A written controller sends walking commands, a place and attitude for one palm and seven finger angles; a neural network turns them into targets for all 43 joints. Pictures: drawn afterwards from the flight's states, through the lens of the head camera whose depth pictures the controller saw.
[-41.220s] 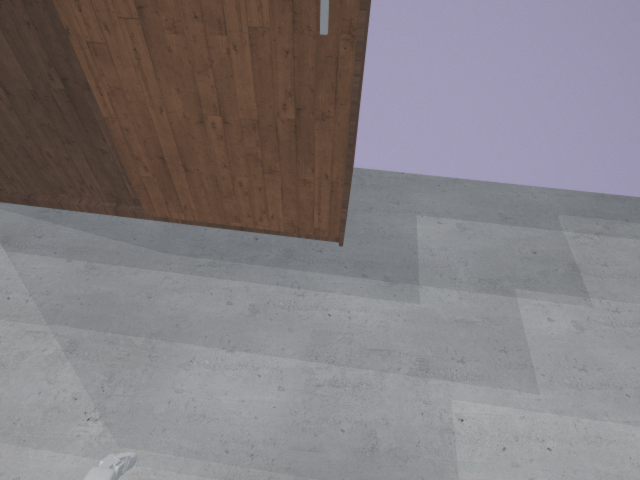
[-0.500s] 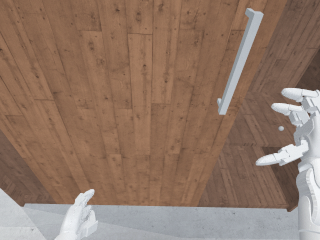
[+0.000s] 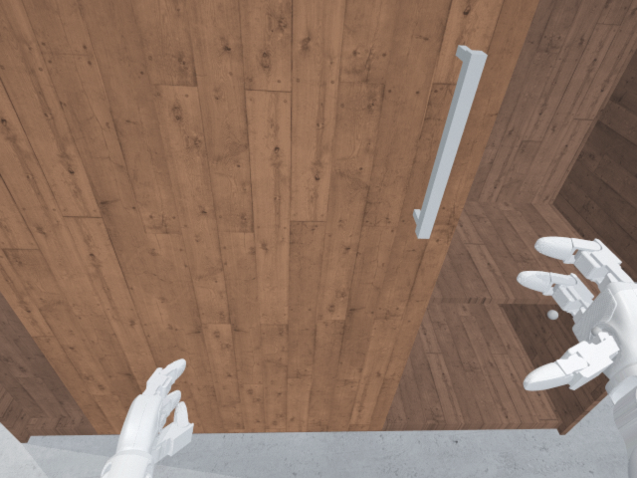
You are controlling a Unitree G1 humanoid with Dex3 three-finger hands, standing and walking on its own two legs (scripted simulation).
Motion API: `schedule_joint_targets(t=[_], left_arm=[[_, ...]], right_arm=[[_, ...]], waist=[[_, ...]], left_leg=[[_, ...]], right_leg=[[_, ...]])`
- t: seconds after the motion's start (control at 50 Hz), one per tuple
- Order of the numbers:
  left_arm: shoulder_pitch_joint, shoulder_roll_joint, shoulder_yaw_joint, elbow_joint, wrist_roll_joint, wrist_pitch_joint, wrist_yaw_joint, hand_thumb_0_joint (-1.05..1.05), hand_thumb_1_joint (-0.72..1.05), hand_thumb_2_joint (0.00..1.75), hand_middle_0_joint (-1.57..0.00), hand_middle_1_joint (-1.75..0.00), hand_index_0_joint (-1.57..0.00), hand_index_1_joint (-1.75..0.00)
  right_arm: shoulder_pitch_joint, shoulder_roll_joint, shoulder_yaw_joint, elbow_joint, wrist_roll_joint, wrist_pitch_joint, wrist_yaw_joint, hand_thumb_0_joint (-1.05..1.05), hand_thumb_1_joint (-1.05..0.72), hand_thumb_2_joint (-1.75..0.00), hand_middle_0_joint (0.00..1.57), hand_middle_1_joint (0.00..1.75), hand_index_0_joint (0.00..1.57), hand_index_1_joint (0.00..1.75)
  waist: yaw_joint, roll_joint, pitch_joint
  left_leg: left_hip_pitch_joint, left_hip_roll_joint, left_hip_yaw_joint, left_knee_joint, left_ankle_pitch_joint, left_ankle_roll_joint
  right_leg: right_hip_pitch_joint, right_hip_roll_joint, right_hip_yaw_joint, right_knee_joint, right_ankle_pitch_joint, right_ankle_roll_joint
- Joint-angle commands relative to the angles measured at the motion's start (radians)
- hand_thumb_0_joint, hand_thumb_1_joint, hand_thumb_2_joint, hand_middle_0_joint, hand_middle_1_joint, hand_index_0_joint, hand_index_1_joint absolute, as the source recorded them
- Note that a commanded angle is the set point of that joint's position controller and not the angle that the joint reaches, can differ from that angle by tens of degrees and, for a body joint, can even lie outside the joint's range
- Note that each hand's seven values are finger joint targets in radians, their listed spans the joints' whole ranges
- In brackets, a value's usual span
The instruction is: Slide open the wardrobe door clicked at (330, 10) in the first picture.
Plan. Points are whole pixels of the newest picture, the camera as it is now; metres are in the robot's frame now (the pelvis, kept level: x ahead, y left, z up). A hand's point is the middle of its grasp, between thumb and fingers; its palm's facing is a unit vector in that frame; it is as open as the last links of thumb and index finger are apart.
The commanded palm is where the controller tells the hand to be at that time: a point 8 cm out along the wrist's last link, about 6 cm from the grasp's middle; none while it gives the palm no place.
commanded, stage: draw the hand back to the body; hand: right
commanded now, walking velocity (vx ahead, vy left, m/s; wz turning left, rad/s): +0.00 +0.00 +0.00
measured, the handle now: (440, 152) +0.48 -0.18 +0.23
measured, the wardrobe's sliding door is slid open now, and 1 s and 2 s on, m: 0.60 0.60 0.60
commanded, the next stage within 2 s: step back with the hand held close in 1.06 s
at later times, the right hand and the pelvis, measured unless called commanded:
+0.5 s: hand (587, 325) +0.22 -0.27 +0.18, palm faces +0.44 +0.83 -0.33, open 10.6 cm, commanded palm +0.17 -0.31 +0.18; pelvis +0.01 -0.02 +0.01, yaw +2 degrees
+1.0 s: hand (595, 338) +0.21 -0.28 +0.16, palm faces +0.47 +0.82 -0.34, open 7.5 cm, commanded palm +0.16 -0.32 +0.18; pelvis +0.02 -0.02 +0.01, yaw +1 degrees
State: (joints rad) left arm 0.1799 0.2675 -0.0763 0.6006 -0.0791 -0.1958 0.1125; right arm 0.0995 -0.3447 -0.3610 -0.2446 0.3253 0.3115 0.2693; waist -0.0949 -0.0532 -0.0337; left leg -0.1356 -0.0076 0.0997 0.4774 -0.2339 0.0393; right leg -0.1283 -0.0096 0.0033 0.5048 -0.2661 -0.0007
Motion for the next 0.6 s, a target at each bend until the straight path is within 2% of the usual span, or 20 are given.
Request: schedule_joint_targets(t=[0.0,0.02,0.06,0.1,0.14,0.18,0.2,0.22,0.26,0.28,0.32,0.36,0.38,0.44,0.46,0.48,0.5,0.54,0.58], left_arm=[[-0.168,0.076,0.052,-0.113,0.068,-0.085,-0.010,0.00,0.90,0.90,-0.20,-0.30,-0.20,-0.30],[-0.158,0.074,0.048,-0.110,0.066,-0.081,-0.018,0.00,0.90,0.90,-0.20,-0.30,-0.20,-0.30],[-0.155,0.073,0.061,-0.099,0.069,-0.068,-0.027,0.00,0.90,0.90,-0.20,-0.30,-0.20,-0.30],[-0.146,0.068,0.063,-0.102,0.073,-0.059,-0.031,0.00,0.90,0.90,-0.20,-0.30,-0.20,-0.30],[-0.143,0.068,0.068,-0.099,0.076,-0.054,-0.032,0.00,0.90,0.90,-0.20,-0.30,-0.20,-0.30],[-0.145,0.073,0.073,-0.099,0.079,-0.053,-0.031,0.00,0.90,0.90,-0.20,-0.30,-0.20,-0.30],[-0.149,0.072,0.078,-0.096,0.079,-0.051,-0.029,0.00,0.90,0.90,-0.20,-0.30,-0.20,-0.30],[-0.150,0.073,0.077,-0.095,0.083,-0.051,-0.027,0.00,0.90,0.90,-0.20,-0.30,-0.20,-0.30],[-0.155,0.076,0.081,-0.087,0.087,-0.052,-0.023,0.00,0.90,0.90,-0.20,-0.30,-0.20,-0.30],[-0.155,0.074,0.083,-0.085,0.087,-0.050,-0.022,0.00,0.90,0.90,-0.20,-0.30,-0.20,-0.30],[-0.152,0.069,0.083,-0.080,0.087,-0.044,-0.024,0.00,0.90,0.90,-0.20,-0.30,-0.20,-0.30],[-0.152,0.073,0.089,-0.076,0.089,-0.043,-0.025,0.00,0.90,0.90,-0.20,-0.30,-0.20,-0.30],[-0.144,0.069,0.088,-0.075,0.087,-0.038,-0.026,0.00,0.90,0.90,-0.20,-0.30,-0.20,-0.30],[-0.141,0.071,0.091,-0.082,0.087,-0.027,-0.031,0.00,0.90,0.90,-0.20,-0.30,-0.20,-0.30],[-0.140,0.074,0.096,-0.084,0.088,-0.027,-0.032,0.00,0.90,0.90,-0.20,-0.30,-0.20,-0.30],[-0.133,0.072,0.096,-0.085,0.088,-0.023,-0.034,0.00,0.90,0.90,-0.20,-0.30,-0.20,-0.30],[-0.135,0.073,0.097,-0.092,0.089,-0.020,-0.035,0.00,0.90,0.90,-0.20,-0.30,-0.20,-0.30],[-0.132,0.072,0.099,-0.097,0.090,-0.014,-0.037,0.00,0.90,0.90,-0.20,-0.30,-0.20,-0.30],[-0.132,0.069,0.098,-0.101,0.092,-0.016,-0.037,0.00,0.90,0.90,-0.20,-0.30,-0.20,-0.30]], right_arm=[[-0.237,-0.240,-0.092,-0.231,-0.135,-0.262,-0.262,0.00,0.30,-0.32,0.24,1.00,0.24,1.00],[-0.171,-0.169,-0.038,-0.191,-0.141,-0.280,-0.282,0.00,0.26,-0.34,0.24,0.98,0.24,0.98],[-0.108,-0.176,-0.040,-0.218,-0.170,-0.335,-0.318,0.00,0.19,-0.37,0.24,0.94,0.24,0.94],[-0.063,-0.164,-0.027,-0.249,-0.186,-0.380,-0.340,0.00,0.12,-0.41,0.24,0.89,0.24,0.89],[-0.035,-0.168,-0.029,-0.267,-0.200,-0.412,-0.359,0.00,0.04,-0.44,0.23,0.85,0.23,0.85],[-0.009,-0.175,-0.033,-0.277,-0.210,-0.435,-0.369,0.00,-0.03,-0.48,0.23,0.81,0.23,0.81],[-0.012,-0.182,-0.037,-0.299,-0.217,-0.446,-0.375,0.00,-0.07,-0.50,0.23,0.79,0.23,0.79],[-0.014,-0.187,-0.041,-0.307,-0.224,-0.456,-0.381,0.00,-0.10,-0.51,0.23,0.77,0.23,0.77],[0.003,-0.209,-0.062,-0.309,-0.231,-0.468,-0.388,0.00,-0.17,-0.55,0.22,0.73,0.22,0.73],[0.017,-0.210,-0.068,-0.311,-0.235,-0.473,-0.391,0.00,-0.21,-0.57,0.22,0.70,0.22,0.70],[0.047,-0.192,-0.061,-0.308,-0.240,-0.481,-0.391,0.00,-0.28,-0.60,0.22,0.66,0.22,0.66],[0.096,-0.195,-0.076,-0.294,-0.242,-0.485,-0.389,0.00,-0.36,-0.64,0.22,0.62,0.22,0.62],[0.126,-0.172,-0.064,-0.269,-0.241,-0.484,-0.386,0.00,-0.39,-0.65,0.22,0.60,0.22,0.60],[0.157,-0.162,-0.058,-0.274,-0.242,-0.486,-0.380,0.00,-0.50,-0.71,0.21,0.53,0.21,0.53],[0.184,-0.170,-0.071,-0.269,-0.241,-0.486,-0.378,0.00,-0.54,-0.73,0.21,0.51,0.21,0.51],[0.204,-0.156,-0.063,-0.273,-0.241,-0.486,-0.376,0.00,-0.57,-0.74,0.21,0.49,0.21,0.49],[0.205,-0.167,-0.072,-0.294,-0.241,-0.488,-0.376,0.00,-0.61,-0.76,0.21,0.47,0.21,0.47],[0.224,-0.170,-0.078,-0.325,-0.244,-0.488,-0.375,0.00,-0.68,-0.80,0.21,0.43,0.21,0.43],[0.244,-0.173,-0.082,-0.343,-0.246,-0.487,-0.376,0.00,-0.75,-0.83,0.21,0.38,0.21,0.38]], waist=[[0.030,0.020,0.064],[0.035,0.047,0.092],[0.025,0.014,0.037],[0.023,-0.054,-0.032],[0.021,-0.043,-0.061],[0.022,0.023,-0.064],[0.024,0.007,-0.075],[0.023,0.019,-0.067],[0.021,0.025,-0.044],[0.020,0.004,-0.046],[0.018,-0.016,-0.021],[0.013,-0.002,-0.009],[0.016,0.015,0.007],[0.014,0.006,0.022],[0.011,0.023,0.020],[0.013,0.016,0.011],[0.009,0.018,-0.005],[0.008,-0.002,-0.027],[0.009,-0.014,-0.020]], left_leg=[[-0.090,0.037,-0.100,-0.204,-0.109,-0.031],[-0.096,0.039,-0.096,-0.200,-0.131,-0.032],[-0.052,0.037,-0.095,-0.196,-0.121,-0.029],[0.003,0.041,-0.090,-0.161,-0.074,-0.024],[0.031,0.039,-0.088,-0.157,-0.049,-0.025],[0.045,0.035,-0.087,-0.167,-0.041,-0.028],[0.045,0.035,-0.088,-0.169,-0.036,-0.027],[0.048,0.032,-0.081,-0.168,-0.032,-0.026],[0.044,0.030,-0.080,-0.183,-0.024,-0.025],[0.049,0.032,-0.082,-0.179,-0.004,-0.024],[0.049,0.030,-0.074,-0.173,0.017,-0.022],[0.056,0.026,-0.071,-0.175,0.052,-0.020],[0.054,0.025,-0.067,-0.167,0.060,-0.022],[0.052,0.022,-0.068,-0.164,0.067,-0.022],[0.057,0.019,-0.066,-0.169,0.080,-0.022],[0.070,0.021,-0.066,-0.158,0.098,-0.022],[0.077,0.022,-0.067,-0.153,0.108,-0.022],[0.091,0.020,-0.068,-0.147,0.136,-0.021],[0.091,0.020,-0.066,-0.145,0.154,-0.020]], right_leg=[[-0.079,0.021,0.003,-0.094,-0.002,-0.022],[-0.083,0.017,0.010,-0.103,-0.029,-0.023],[-0.058,0.016,0.000,-0.123,-0.034,-0.026],[-0.033,0.013,-0.002,-0.141,-0.017,-0.026],[-0.023,0.012,-0.005,-0.150,0.004,-0.027],[-0.022,0.006,0.001,-0.159,0.018,-0.031],[-0.007,0.006,-0.004,-0.157,0.026,-0.033],[-0.010,0.007,0.002,-0.165,0.027,-0.032],[-0.007,0.009,0.005,-0.171,0.035,-0.034],[-0.001,0.008,0.001,-0.169,0.053,-0.036],[-0.003,0.007,0.003,-0.176,0.067,-0.031],[-0.004,0.005,0.003,-0.177,0.101,-0.030],[-0.006,0.001,0.002,-0.181,0.111,-0.028],[-0.008,0.001,0.002,-0.188,0.116,-0.027],[-0.006,0.000,0.001,-0.189,0.130,-0.027],[-0.004,-0.003,0.001,-0.189,0.149,-0.025],[-0.002,-0.002,0.002,-0.187,0.156,-0.025],[0.006,-0.001,-0.001,-0.181,0.186,-0.023],[0.007,-0.002,0.001,-0.182,0.204,-0.020]])
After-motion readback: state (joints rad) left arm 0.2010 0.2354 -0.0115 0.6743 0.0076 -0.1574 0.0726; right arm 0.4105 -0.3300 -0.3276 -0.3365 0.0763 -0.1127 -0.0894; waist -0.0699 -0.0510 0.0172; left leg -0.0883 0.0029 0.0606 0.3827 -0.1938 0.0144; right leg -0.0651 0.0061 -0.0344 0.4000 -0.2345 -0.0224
